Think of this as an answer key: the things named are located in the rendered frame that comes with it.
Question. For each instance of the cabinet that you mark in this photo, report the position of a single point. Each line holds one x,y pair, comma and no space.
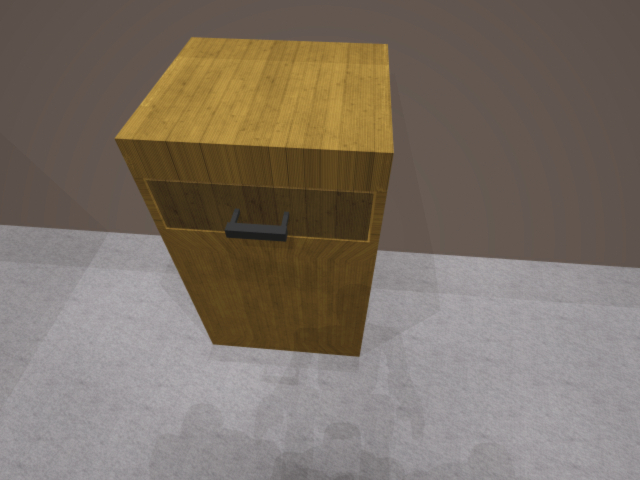
281,113

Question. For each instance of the drawer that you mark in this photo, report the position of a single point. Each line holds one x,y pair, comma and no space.
313,212

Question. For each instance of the handle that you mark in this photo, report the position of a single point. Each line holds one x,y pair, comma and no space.
256,231

